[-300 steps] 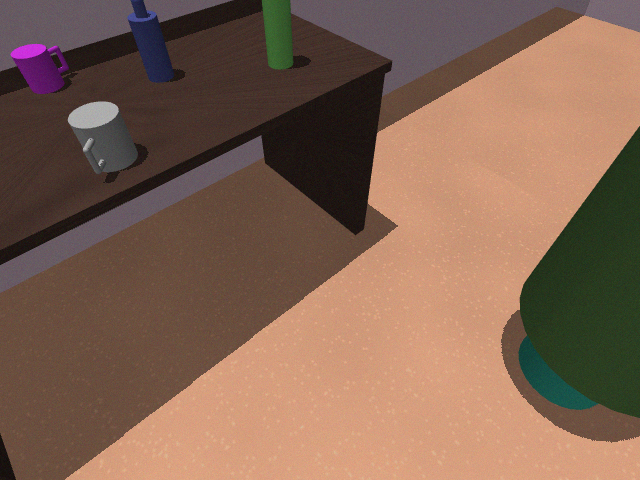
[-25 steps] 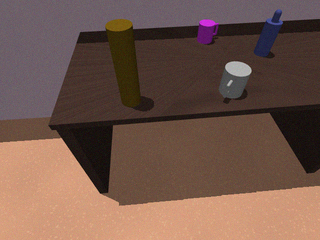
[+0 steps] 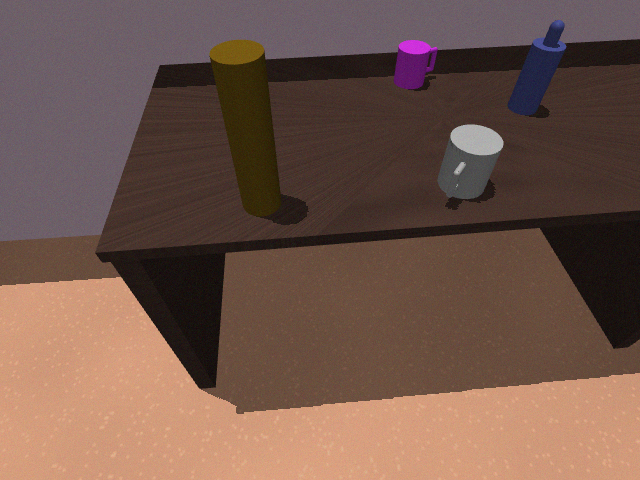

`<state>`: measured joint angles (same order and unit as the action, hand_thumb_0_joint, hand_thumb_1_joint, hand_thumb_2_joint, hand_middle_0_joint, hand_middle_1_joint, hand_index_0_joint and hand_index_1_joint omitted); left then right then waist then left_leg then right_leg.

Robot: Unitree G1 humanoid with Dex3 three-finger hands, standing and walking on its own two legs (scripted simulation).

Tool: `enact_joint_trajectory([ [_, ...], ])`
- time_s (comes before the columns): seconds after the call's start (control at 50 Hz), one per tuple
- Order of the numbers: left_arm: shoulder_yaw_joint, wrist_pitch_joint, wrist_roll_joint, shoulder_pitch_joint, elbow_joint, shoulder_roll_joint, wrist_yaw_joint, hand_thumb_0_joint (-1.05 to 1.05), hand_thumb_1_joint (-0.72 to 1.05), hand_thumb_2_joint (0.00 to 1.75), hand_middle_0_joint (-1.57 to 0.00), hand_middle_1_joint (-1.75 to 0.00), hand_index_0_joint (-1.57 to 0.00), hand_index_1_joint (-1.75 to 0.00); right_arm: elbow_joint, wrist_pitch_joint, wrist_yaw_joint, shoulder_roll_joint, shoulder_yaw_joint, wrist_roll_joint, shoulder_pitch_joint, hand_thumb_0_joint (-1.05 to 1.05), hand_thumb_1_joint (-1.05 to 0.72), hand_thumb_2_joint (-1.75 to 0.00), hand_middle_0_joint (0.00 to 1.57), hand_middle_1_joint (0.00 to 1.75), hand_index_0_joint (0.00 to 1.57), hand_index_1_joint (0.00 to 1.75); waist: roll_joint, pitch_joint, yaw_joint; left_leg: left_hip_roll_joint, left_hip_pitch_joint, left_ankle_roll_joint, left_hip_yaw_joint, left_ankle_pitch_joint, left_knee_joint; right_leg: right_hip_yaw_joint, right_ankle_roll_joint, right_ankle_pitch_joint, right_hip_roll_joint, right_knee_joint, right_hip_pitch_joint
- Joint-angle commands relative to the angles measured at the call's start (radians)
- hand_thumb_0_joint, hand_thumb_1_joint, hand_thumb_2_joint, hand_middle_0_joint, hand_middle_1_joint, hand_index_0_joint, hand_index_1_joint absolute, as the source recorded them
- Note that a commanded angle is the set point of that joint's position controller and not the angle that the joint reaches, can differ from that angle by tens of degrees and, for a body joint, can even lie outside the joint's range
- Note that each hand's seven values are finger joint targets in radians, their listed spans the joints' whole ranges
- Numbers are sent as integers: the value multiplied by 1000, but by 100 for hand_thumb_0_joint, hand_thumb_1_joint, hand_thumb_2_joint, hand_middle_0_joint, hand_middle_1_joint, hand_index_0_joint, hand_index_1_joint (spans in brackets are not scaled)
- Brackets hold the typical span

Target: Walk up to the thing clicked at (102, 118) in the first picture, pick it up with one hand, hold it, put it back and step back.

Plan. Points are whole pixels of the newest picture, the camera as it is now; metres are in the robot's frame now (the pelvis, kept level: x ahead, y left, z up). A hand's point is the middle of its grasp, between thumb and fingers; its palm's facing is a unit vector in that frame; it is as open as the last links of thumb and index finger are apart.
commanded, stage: stand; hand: right
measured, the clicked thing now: (464, 167) +0.62 -0.26 +0.00
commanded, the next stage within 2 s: walk up in 0.60 s
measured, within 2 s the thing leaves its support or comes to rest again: neither
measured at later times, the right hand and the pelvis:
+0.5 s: hand out of the picture +0.07 -0.25 -0.16, palm faces -0.03 +0.94 -0.33, open 7.4 cm; pelvis +0.00 +0.00 +0.00, yaw +0 degrees
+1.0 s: hand out of the picture +0.11 -0.40 -0.17, palm faces -0.04 +0.89 -0.46, open 7.4 cm; pelvis +0.08 -0.09 -0.03, yaw +1 degrees
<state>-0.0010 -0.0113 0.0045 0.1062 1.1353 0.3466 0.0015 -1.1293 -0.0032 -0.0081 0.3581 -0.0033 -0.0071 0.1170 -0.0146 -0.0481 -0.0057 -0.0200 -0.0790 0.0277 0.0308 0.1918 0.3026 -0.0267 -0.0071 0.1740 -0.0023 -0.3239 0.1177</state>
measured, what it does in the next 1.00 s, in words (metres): steps to the right: right foot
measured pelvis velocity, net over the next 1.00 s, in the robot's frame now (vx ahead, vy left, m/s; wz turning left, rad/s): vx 0.08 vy -0.09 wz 0.01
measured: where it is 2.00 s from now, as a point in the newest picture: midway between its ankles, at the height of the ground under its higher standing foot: outside the picture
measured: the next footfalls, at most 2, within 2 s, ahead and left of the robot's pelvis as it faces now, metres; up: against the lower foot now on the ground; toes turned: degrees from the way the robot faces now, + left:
right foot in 0.88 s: +0.21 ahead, -0.23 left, +0.00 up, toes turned +6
left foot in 1.26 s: +0.27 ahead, +0.02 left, +0.00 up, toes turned +4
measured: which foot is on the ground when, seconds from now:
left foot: down 0.00-0.90, up 0.92-1.00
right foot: down 0.00-0.64, up 0.66-0.86, down 0.88-1.00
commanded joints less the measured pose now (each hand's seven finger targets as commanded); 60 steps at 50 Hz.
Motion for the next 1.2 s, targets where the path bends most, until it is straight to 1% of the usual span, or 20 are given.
enact_joint_trajectory([
  [0.0,-41,-23,3,-41,-53,222,-10,0,90,90,-20,-30,-20,-30,58,-24,17,209,34,0,-31,0,-90,-90,20,30,20,30,13,68,5,-109,-28,-44,69,-148,-35,102,-12,-163,-132,48,-42],
  [0.44,-43,-20,2,-33,-56,225,-10,0,90,90,-20,-30,-20,-30,59,-24,19,208,35,-1,-22,0,-90,-90,20,30,20,30,10,72,4,-111,-23,-39,72,-144,-46,98,-15,-137,-128,45,-45],
  [0.56,-43,-23,2,-31,-60,220,-12,0,90,90,-20,-30,-20,-30,66,-24,20,214,38,-1,-33,0,-90,-90,20,30,20,30,15,95,0,-111,1,-42,66,-198,-26,98,-15,-208,-132,39,-55],
  [0.58,-126,-5,37,-16,-141,300,23,0,90,90,-20,-30,-20,-30,94,-45,32,279,88,-9,120,0,-90,-90,20,30,20,30,131,130,27,-101,22,-109,98,48,53,57,-39,101,-55,-91,-24],
  [0.6,-128,11,41,-40,-155,279,36,0,90,90,-20,-30,-20,-30,78,-52,39,314,107,-17,184,0,-90,-90,20,30,20,30,57,73,50,-158,68,-145,181,250,2,48,-46,302,-43,-162,154],
  [0.62,-128,24,46,-66,-174,253,46,0,90,90,-20,-30,-20,-30,67,-54,45,349,128,-21,227,0,-90,-90,20,30,20,30,-44,-2,75,-247,99,-192,320,414,-86,22,-29,334,-18,-323,323],
  [0.64,-137,37,56,-85,-205,249,54,0,90,90,-20,-30,-20,-30,86,-60,49,377,144,-24,216,0,-90,-90,20,30,20,30,-65,-77,77,-361,67,-264,445,460,-142,76,-11,338,-49,-498,468],
  [0.66,-146,42,55,-74,-226,257,61,0,90,90,-20,-30,-20,-30,118,-69,55,388,154,-26,177,0,-90,-90,20,30,20,30,-49,-114,51,-396,-8,-277,477,464,-150,136,-15,310,-86,-577,498],
  [0.72,-153,39,35,4,-247,253,90,0,90,90,-20,-30,-20,-30,186,-88,57,355,154,-34,84,0,-90,-90,20,30,20,30,-118,-96,-15,-336,-6,-250,346,326,-102,182,-24,270,-136,-553,467],
  [0.8,-161,29,35,38,-273,240,101,0,90,90,-20,-30,-20,-30,233,-86,43,326,151,-40,85,0,-90,-90,20,30,20,30,-174,-19,-22,-219,-96,-189,139,12,43,62,-15,237,-83,-355,211],
  [0.84,-170,21,30,190,-227,235,89,0,90,90,-20,-30,-20,-30,258,-73,39,303,145,-39,20,0,-90,-90,20,30,20,30,-119,22,-112,-137,-245,-138,22,-9,227,-53,-13,63,-24,-212,-50],
  [0.86,-187,13,31,315,-182,277,75,0,90,90,-20,-30,-20,-30,263,-65,41,251,131,-42,41,0,-90,-90,20,30,20,30,55,74,-157,-59,-335,-114,-30,72,466,-71,-3,69,11,-196,-201],
  [0.88,-213,9,46,422,-171,353,60,0,90,90,-20,-30,-20,-30,282,-62,44,185,107,-36,77,0,-90,-90,20,30,20,30,319,74,-209,42,-511,-91,-52,318,743,126,-35,244,-93,-81,-268],
  [0.9,-216,2,50,344,-227,414,53,0,90,90,-20,-30,-20,-30,304,-54,46,171,100,-13,126,0,-90,-90,20,30,20,30,418,37,-149,107,-609,-56,-1,468,901,570,-111,580,-321,154,-139],
  [0.92,-210,2,43,203,-282,443,55,0,90,90,-20,-30,-20,-30,284,-51,51,254,124,-17,162,0,-90,-90,20,30,20,30,343,-6,-80,41,-537,-56,49,417,952,726,-214,708,-397,223,-1],
  [0.94,-200,3,35,134,-322,421,56,0,90,90,-20,-30,-20,-30,270,-61,48,302,134,-13,156,0,-90,-90,20,30,20,30,257,-69,-48,-28,-537,-63,47,353,946,676,-258,610,-393,196,57],
  [1.0,-163,-24,15,147,-312,311,40,0,90,90,-20,-30,-20,-30,235,-64,19,259,119,7,216,0,-90,-90,20,30,20,30,122,-67,-17,-60,-474,-73,75,231,814,328,-214,223,-272,60,58],
  [1.1,-127,-60,10,207,-313,291,5,0,90,90,-20,-30,-20,-30,290,-41,-3,181,104,-7,171,0,-90,-90,20,30,20,30,60,-60,-26,-42,-356,-47,55,197,482,175,-232,-536,-308,-89,47],
  [1.14,-116,-56,7,152,-329,300,-5,0,90,90,-20,-30,-20,-30,286,-34,1,185,105,-6,185,0,-90,-90,20,30,20,30,104,4,-7,-29,-244,-55,-6,107,414,115,-204,-610,-292,-166,71],
  [1.18,-106,-43,-12,105,-342,294,-9,0,90,90,-20,-30,-20,-30,280,-29,3,185,113,-9,198,0,-90,-90,20,30,20,30,88,34,21,4,-120,-69,-48,-83,330,65,-164,-535,-253,-256,142],
])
